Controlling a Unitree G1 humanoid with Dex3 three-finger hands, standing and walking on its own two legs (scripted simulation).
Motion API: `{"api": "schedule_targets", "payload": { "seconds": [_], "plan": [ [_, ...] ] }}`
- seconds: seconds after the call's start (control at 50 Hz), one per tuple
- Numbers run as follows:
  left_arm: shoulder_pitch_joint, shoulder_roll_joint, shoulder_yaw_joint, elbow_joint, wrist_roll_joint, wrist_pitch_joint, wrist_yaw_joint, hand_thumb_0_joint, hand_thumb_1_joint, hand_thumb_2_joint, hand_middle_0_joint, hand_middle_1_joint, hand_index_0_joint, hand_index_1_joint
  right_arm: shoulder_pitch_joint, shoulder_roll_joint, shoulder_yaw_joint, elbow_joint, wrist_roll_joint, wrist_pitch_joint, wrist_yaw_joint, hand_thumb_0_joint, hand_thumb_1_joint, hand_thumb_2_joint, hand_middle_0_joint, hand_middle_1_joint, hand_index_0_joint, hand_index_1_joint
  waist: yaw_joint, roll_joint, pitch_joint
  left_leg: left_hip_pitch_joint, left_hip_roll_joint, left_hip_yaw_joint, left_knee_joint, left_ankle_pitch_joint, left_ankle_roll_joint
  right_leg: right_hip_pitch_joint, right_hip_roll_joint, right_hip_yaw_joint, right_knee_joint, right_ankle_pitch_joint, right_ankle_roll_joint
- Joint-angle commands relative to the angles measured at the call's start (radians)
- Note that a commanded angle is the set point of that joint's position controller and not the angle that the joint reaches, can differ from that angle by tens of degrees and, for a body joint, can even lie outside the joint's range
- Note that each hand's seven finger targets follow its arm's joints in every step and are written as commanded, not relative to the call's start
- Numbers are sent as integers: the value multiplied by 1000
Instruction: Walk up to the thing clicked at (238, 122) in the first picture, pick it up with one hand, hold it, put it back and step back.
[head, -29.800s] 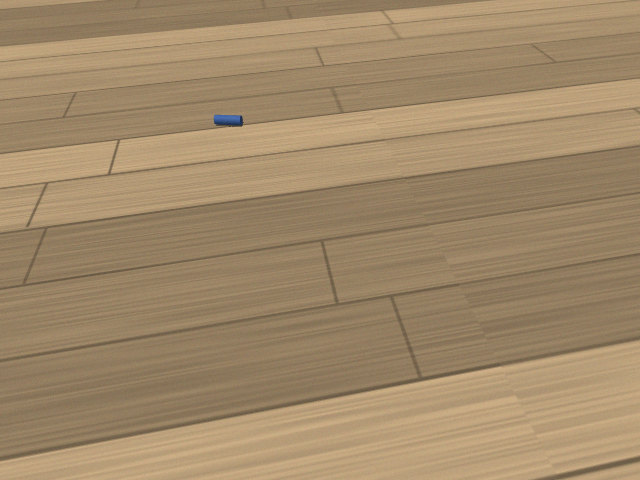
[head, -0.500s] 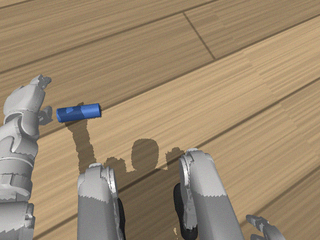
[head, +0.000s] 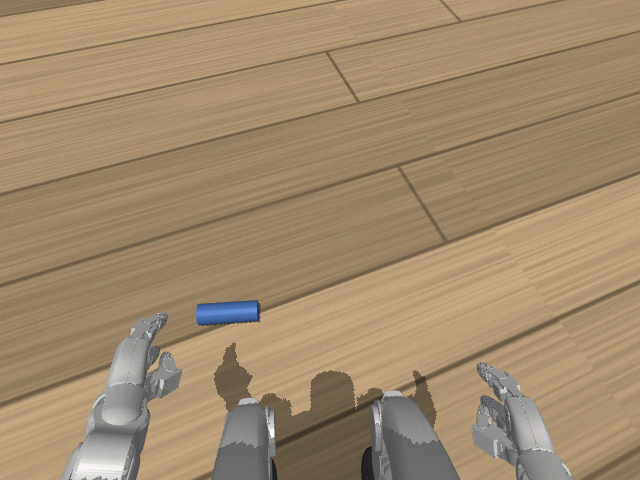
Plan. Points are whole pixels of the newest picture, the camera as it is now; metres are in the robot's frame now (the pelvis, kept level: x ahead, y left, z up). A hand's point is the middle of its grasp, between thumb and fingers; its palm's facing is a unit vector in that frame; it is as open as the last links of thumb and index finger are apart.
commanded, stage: home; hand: left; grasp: from above
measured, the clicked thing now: (228, 312) +0.54 +0.21 -0.58
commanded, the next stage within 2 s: none
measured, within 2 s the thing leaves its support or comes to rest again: neither
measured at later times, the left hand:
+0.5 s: hand (121, 425) +0.21 +0.19 +0.06, palm faces +0.09 -0.97 -0.21, open 7.4 cm
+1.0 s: hand (123, 431) +0.21 +0.19 +0.06, palm faces +0.08 -0.98 -0.21, open 7.4 cm
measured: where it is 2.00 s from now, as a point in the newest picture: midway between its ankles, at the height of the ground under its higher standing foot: outside the picture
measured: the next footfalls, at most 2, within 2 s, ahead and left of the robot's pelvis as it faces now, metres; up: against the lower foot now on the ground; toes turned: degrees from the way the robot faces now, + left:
none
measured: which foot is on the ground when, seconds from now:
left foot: down 0.00-1.00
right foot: down 0.00-1.00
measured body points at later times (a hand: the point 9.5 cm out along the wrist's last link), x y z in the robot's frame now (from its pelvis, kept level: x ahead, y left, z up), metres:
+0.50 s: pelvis +0.05 +0.00 +0.11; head +0.07 +0.01 +0.56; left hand +0.21 +0.24 +0.08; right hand +0.22 -0.24 +0.05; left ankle +0.06 +0.12 -0.57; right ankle +0.05 -0.14 -0.57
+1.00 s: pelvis +0.05 +0.00 +0.11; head +0.07 +0.01 +0.56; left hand +0.20 +0.24 +0.08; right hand +0.22 -0.24 +0.04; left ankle +0.06 +0.12 -0.57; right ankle +0.05 -0.14 -0.57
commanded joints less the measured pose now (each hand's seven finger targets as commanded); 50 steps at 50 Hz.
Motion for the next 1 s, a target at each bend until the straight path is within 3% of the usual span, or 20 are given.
{"api": "schedule_targets", "payload": {
  "seconds": [0.0,0.14,0.28,0.36,0.52,0.68,0.78,0.98],
  "plan": [
    [-37,96,77,-260,-65,-8,27,0,900,899,-199,-299,-199,-299,51,-135,-45,-105,3,-66,-49,0,-901,-899,200,299,200,299,-13,72,-356,453,-15,-28,-350,141,23,337,39,26,-316,181,-38],
    [191,45,93,-374,-129,36,14,0,900,899,-199,-299,-199,-299,96,-121,-33,-131,-5,-106,-91,0,-901,-899,200,300,200,300,5,66,-268,600,-23,1,-484,283,18,539,50,12,-469,296,-33],
    [431,17,66,-541,-137,76,-3,0,900,899,-199,-298,-199,-298,119,-107,-36,-174,-9,-136,-112,0,-900,-900,200,300,200,300,23,51,-182,712,-35,30,-583,392,20,679,62,-4,-592,385,-31],
    [486,8,52,-581,-138,92,-19,0,900,899,-199,-298,-199,-298,112,-110,-35,-183,-14,-153,-117,0,-900,-900,200,300,200,300,21,26,-97,733,-33,21,-639,357,24,687,66,-20,-638,346,-30],
    [488,10,45,-610,-129,93,-51,0,900,899,-199,-298,-199,-298,103,-120,-45,-183,-27,-191,-120,0,-900,-900,200,300,200,300,9,-2,-28,740,-39,27,-668,294,29,681,62,-27,-673,284,-22],
    [487,20,57,-618,-125,84,-58,0,900,899,-199,-298,-199,-298,92,-124,-45,-171,-29,-214,-114,0,-900,-900,200,300,200,300,29,40,-49,762,-34,8,-689,280,18,694,63,-28,-658,270,-25],
    [501,22,61,-632,-122,80,-50,0,900,899,-199,-298,-199,-298,91,-120,-47,-170,-32,-218,-116,0,-900,-900,200,300,200,300,31,49,-76,770,-36,17,-669,336,17,705,63,-27,-650,310,-26],
    [503,23,57,-603,-125,86,-53,0,900,899,-199,-298,-199,-298,96,-127,-50,-157,-29,-218,-115,0,-900,-900,200,300,200,300,37,37,-73,771,-30,7,-676,354,15,707,65,-25,-645,320,-28]
  ]
}}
